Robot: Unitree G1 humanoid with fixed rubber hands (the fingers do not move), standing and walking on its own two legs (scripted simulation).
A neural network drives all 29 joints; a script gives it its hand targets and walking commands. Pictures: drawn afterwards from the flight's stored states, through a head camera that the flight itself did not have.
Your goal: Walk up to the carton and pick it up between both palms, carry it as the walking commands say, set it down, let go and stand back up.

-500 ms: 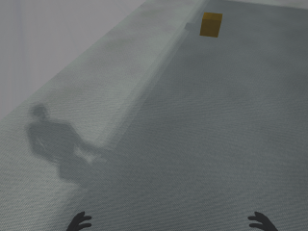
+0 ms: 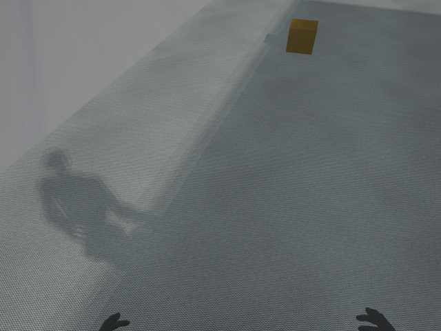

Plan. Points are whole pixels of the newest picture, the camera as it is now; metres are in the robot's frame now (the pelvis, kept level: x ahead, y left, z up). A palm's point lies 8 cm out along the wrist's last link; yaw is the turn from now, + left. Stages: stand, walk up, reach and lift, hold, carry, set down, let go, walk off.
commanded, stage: stand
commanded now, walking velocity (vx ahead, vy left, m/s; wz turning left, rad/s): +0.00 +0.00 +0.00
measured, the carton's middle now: (301, 36) +2.60 -0.65 -0.64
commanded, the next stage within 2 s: walk up in 1.20 s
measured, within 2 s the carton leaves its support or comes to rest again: neither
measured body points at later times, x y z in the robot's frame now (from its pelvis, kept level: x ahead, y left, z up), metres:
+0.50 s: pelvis -0.01 +0.00 +0.00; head -0.01 +0.00 +0.45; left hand +0.09 +0.26 -0.13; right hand +0.11 -0.28 -0.12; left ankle +0.00 +0.12 -0.71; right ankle +0.00 -0.12 -0.71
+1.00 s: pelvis -0.02 -0.01 +0.00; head -0.02 -0.02 +0.45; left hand +0.08 +0.25 -0.12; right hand +0.09 -0.29 -0.12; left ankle +0.00 +0.12 -0.71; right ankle +0.00 -0.12 -0.71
